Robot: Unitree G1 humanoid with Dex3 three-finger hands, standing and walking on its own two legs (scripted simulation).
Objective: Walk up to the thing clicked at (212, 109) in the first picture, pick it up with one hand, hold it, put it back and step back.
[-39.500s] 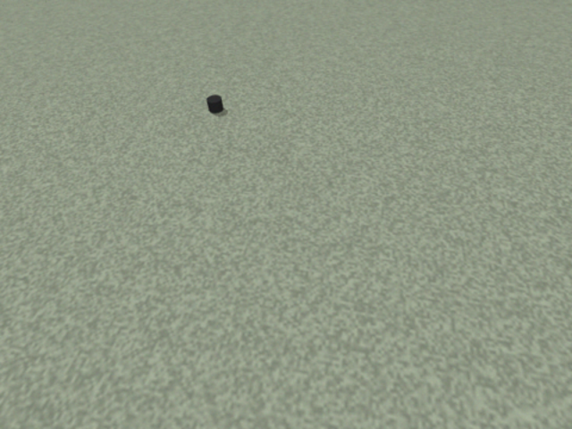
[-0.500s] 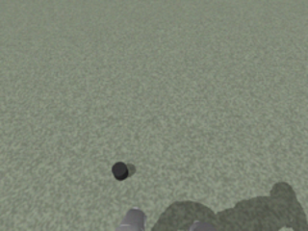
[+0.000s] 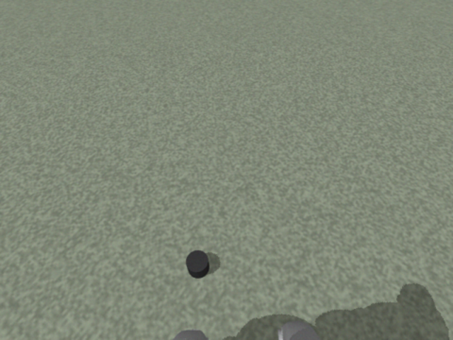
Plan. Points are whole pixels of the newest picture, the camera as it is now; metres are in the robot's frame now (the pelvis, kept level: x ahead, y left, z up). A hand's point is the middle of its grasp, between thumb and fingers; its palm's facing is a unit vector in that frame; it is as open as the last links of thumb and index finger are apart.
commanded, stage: walk up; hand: left
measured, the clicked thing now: (197, 264) +0.50 +0.19 -0.70
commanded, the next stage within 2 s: none
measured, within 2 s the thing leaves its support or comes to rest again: neither
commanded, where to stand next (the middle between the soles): +0.11 -0.03 m, yaw -3 degrees
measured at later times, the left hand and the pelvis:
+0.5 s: hand out of the picture +0.14 +0.19 -0.13, palm faces -0.07 -0.90 -0.43, open 7.4 cm; pelvis +0.01 -0.08 +0.00, yaw -2 degrees
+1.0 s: hand out of the picture +0.00 +0.27 -0.14, palm faces +0.02 -0.90 -0.43, open 7.4 cm; pelvis -0.02 -0.02 +0.01, yaw +1 degrees
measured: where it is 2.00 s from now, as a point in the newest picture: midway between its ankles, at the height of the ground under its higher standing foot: outside the picture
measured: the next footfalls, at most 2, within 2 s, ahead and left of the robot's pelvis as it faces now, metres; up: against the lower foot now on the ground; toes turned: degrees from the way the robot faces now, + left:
right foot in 0.36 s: +0.12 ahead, -0.20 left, +0.00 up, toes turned +1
left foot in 0.84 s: +0.03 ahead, +0.10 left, +0.00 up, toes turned +2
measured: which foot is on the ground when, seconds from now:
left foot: down 0.00-0.38, up 0.40-0.82, down 0.84-1.00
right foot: up 0.00-0.34, down 0.36-0.88, up 0.90-1.00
